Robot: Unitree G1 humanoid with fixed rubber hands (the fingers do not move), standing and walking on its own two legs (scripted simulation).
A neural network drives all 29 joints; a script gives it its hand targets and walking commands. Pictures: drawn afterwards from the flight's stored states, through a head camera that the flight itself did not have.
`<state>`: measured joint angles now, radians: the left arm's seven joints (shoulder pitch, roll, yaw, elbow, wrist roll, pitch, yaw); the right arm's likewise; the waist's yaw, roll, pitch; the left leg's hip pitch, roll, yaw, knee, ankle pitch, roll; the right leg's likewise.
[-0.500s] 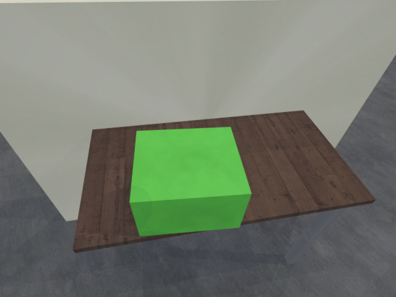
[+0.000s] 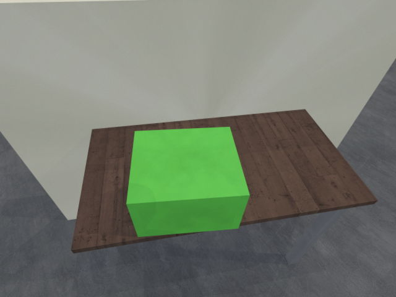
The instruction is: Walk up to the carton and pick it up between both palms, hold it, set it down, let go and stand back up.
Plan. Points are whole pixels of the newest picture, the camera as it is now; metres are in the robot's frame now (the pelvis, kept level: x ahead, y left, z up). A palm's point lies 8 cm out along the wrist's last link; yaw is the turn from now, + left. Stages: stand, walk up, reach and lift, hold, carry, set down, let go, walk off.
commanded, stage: stand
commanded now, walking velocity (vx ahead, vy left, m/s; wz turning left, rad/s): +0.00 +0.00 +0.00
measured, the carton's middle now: (186, 179) +0.44 +0.02 -0.06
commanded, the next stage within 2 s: none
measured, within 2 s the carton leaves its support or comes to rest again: neither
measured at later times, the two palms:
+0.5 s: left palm out of the picture +0.06 +0.25 -0.12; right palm out of the picture +0.06 -0.26 -0.12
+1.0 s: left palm out of the picture +0.02 +0.25 -0.13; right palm out of the picture +0.04 -0.26 -0.12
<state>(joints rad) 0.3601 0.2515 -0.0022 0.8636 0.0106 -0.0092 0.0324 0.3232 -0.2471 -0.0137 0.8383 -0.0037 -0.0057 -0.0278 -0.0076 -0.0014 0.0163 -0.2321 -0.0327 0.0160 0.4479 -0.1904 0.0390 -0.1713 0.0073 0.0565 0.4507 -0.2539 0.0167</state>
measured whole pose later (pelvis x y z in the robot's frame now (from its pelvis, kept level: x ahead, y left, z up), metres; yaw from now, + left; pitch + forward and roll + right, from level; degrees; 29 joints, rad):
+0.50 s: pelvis +0.01 -0.01 +0.00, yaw +0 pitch -1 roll +0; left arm 0.31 0.25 -0.01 0.88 0.00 -0.01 0.04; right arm 0.31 -0.24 0.00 0.88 0.00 -0.01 -0.04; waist -0.01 0.00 0.02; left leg -0.21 -0.03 0.00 0.44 -0.21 0.03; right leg -0.14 0.01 0.05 0.43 -0.26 0.01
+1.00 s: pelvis +0.01 +0.00 +0.00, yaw +1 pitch -2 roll +0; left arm 0.33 0.24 0.00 0.93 0.00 0.00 0.04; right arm 0.32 -0.23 0.00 0.92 0.00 -0.01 -0.04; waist 0.00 0.00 0.03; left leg -0.21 -0.03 -0.01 0.43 -0.18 0.03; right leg -0.14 0.01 0.04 0.41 -0.25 0.01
